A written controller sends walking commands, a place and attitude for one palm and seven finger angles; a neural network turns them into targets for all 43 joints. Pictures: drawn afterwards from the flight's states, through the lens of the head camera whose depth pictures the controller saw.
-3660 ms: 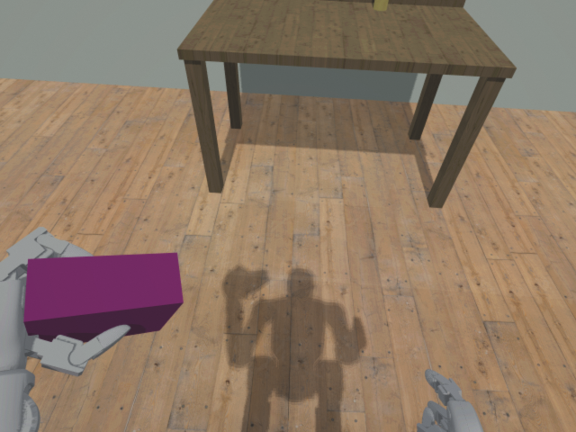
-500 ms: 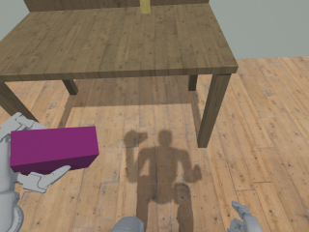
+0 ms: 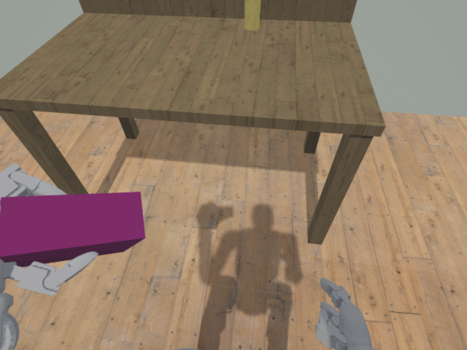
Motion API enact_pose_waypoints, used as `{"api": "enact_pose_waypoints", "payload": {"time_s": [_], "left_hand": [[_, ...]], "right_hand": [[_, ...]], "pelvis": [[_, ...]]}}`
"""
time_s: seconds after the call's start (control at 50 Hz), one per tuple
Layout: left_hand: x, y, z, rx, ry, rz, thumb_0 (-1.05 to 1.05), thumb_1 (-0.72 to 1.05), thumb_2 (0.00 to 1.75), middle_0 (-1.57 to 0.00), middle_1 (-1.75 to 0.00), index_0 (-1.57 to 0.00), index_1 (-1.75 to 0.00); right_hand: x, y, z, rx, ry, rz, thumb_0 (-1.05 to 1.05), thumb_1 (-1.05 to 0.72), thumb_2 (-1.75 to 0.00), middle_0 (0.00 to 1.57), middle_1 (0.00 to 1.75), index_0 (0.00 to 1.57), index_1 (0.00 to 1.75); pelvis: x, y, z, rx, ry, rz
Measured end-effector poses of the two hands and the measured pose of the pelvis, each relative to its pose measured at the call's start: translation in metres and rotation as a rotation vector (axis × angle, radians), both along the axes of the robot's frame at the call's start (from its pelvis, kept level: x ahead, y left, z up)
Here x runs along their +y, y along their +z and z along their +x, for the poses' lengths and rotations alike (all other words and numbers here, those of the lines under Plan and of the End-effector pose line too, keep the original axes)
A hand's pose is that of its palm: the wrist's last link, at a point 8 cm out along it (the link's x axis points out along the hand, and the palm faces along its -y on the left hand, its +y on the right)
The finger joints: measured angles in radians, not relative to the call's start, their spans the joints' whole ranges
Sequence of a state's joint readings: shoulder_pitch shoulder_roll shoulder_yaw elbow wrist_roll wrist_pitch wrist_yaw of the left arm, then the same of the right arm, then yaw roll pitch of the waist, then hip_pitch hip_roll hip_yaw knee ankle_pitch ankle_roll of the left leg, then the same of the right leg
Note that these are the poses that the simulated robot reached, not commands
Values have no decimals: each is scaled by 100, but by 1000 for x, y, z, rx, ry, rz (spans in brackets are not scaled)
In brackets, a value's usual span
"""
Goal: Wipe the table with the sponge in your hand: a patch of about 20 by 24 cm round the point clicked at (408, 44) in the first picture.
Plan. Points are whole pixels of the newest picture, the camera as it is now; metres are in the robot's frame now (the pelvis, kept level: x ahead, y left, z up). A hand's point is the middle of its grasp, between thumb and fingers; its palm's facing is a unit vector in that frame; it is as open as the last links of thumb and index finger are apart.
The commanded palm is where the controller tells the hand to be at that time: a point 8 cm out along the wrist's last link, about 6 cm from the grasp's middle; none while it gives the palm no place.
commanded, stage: turn to face it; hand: left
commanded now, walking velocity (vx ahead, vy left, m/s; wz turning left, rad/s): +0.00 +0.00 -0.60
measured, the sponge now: (96, 228) +0.22 +0.21 +0.17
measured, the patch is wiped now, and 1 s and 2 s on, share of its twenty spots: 0.00 0.00 0.00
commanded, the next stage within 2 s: take the last steps up to it in 0.66 s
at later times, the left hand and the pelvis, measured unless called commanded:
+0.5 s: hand (115, 231) +0.21 +0.17 +0.18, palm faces +0.18 -0.90 -0.41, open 9.9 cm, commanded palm +0.16 +0.22 +0.19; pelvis -0.06 -0.01 +0.01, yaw -14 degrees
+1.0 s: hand (174, 277) +0.16 +0.09 +0.18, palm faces -0.01 -0.87 -0.50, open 9.9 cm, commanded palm +0.13 +0.16 +0.19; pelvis -0.12 -0.04 +0.01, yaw -22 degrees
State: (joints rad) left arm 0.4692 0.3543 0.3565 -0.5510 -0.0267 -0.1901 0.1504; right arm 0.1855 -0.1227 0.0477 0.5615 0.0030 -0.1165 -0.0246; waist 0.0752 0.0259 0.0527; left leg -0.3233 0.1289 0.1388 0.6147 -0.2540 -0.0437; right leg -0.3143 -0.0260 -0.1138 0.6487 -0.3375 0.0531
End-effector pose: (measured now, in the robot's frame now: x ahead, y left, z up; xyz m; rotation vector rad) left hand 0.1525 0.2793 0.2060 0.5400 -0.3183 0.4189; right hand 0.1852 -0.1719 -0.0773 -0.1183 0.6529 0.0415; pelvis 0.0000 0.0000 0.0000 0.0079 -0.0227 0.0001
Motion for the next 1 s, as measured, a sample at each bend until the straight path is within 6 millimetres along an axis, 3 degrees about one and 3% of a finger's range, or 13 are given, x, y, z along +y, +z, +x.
{"api": "enact_pose_waypoints", "payload": {"time_s": [0.06,0.14,0.26,0.36,0.46,0.58,0.72,0.8,0.86,0.92,1.0], "left_hand": [[-16,-5,9,8,-1,-16,0,-47,99,-77,-133,-77,-133],[-36,-12,25,58,-47,-67,0,-47,99,-77,-133,-77,-133],[-64,-5,37,94,-202,-22,0,-47,99,-77,-133,-77,-133],[-68,2,34,64,-271,14,0,-47,99,-77,-133,-77,-133],[-62,-6,28,34,-303,-21,0,-47,99,-77,-134,-77,-133],[-64,-10,22,44,-333,-26,0,-47,99,-77,-134,-77,-133],[-99,-12,18,76,-383,1,0,-47,99,-77,-134,-77,-133],[-131,-15,18,72,-440,31,0,-47,99,-77,-134,-77,-133],[-145,-16,12,103,-482,26,0,-47,99,-77,-134,-77,-133],[-149,-13,2,128,-508,44,0,-47,99,-77,-134,-77,-133],[-139,-7,-7,108,-504,53,0,-47,99,-77,-134,-77,-133]], "right_hand": [[-15,-11,-3,5,-6,18,1,-90,-90,20,30,21,30],[-50,-7,-21,46,-75,-21,1,-90,-90,20,30,21,30],[-109,9,-66,83,-241,-112,1,-90,-90,20,30,21,30],[-141,20,-109,126,-343,-186,1,-90,-90,20,30,20,30],[-143,25,-145,149,-390,-228,1,-90,-90,19,30,20,30],[-114,22,-175,129,-427,-166,1,-90,-90,19,30,20,30],[-89,-2,-201,122,-425,-20,1,-90,-90,20,30,20,30],[-100,-20,-221,138,-440,17,1,-90,-90,20,30,21,30],[-117,-20,-242,179,-491,-5,1,-90,-90,20,30,21,30],[-135,-11,-262,201,-550,-54,1,-90,-90,20,30,21,30],[-154,3,-282,218,-592,-141,1,-90,-90,20,30,20,30]], "pelvis": [[-12,-4,-4,-6,-20,-2],[-21,5,-12,4,-64,30],[-28,13,-23,30,-129,41],[-26,14,-34,47,-180,36],[-17,9,-50,50,-217,17],[-13,12,-67,22,-272,0],[-28,9,-85,20,-348,-33],[-39,1,-105,16,-362,-40],[-41,5,-115,22,-380,-13],[-43,10,-119,32,-390,3],[-42,14,-120,44,-379,11]]}}
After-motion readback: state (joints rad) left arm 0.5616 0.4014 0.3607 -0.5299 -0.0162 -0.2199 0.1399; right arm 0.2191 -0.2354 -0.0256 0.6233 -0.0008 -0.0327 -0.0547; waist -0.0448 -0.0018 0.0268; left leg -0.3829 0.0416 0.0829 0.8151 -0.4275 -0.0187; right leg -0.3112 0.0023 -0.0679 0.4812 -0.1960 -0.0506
